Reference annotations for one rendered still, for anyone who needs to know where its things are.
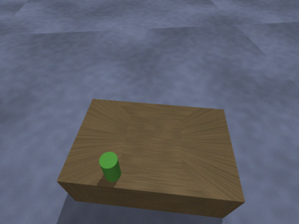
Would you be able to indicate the can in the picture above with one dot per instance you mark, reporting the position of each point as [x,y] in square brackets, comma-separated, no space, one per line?
[110,166]

